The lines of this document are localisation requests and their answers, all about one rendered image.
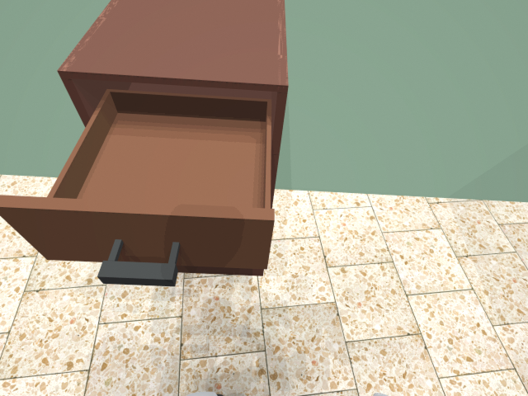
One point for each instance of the cabinet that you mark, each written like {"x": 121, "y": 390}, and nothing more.
{"x": 227, "y": 48}

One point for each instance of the handle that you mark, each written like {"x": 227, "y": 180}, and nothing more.
{"x": 139, "y": 273}

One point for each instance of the drawer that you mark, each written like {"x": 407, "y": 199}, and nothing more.
{"x": 152, "y": 168}

